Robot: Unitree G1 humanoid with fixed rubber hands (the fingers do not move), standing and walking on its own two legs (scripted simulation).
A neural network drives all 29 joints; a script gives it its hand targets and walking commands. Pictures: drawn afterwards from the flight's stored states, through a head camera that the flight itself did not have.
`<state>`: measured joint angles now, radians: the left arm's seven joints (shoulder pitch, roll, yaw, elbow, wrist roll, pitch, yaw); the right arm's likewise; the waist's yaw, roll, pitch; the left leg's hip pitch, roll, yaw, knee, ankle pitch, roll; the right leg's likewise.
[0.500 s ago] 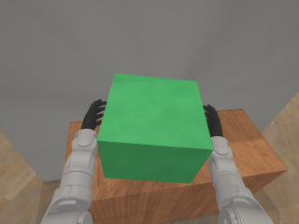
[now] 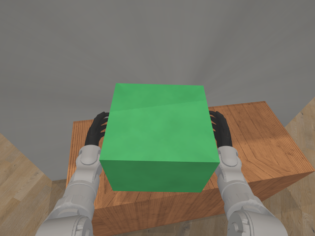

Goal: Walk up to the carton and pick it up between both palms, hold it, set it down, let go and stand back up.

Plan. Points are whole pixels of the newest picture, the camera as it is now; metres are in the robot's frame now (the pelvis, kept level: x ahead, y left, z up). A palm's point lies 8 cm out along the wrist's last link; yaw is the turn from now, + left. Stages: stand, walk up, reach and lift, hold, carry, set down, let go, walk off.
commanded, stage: set down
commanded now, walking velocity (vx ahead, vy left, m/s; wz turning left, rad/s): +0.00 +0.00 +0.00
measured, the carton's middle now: (158, 137) +0.40 +0.00 +0.00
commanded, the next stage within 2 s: none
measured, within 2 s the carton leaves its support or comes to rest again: rests again in 1.24 s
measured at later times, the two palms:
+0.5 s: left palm (100, 148) +0.37 +0.17 -0.02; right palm (219, 144) +0.38 -0.18 -0.01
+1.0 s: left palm (104, 154) +0.37 +0.17 -0.07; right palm (216, 151) +0.38 -0.18 -0.05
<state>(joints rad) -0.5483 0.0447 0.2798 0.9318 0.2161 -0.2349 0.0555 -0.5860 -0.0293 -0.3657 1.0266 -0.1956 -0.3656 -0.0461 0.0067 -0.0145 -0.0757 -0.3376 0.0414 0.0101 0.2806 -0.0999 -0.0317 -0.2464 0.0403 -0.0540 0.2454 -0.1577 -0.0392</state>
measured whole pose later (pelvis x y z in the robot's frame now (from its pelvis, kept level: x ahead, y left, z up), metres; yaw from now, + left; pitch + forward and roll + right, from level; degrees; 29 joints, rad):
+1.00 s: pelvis -0.01 +0.01 -0.03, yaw -2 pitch +29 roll -2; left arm -0.69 0.07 0.25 1.31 0.09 -0.59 0.14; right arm -0.75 -0.12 -0.44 1.34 -0.23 -0.61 -0.01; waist 0.01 0.03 -0.24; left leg -0.85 0.06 0.02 0.49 -0.15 -0.02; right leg -0.76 0.05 -0.05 0.45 -0.20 -0.03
